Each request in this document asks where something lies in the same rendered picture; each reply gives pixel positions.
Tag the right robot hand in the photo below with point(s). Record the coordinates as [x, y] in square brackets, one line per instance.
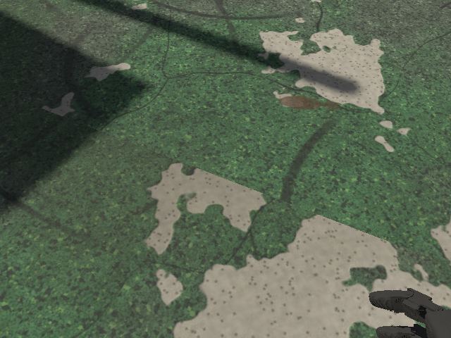
[416, 306]

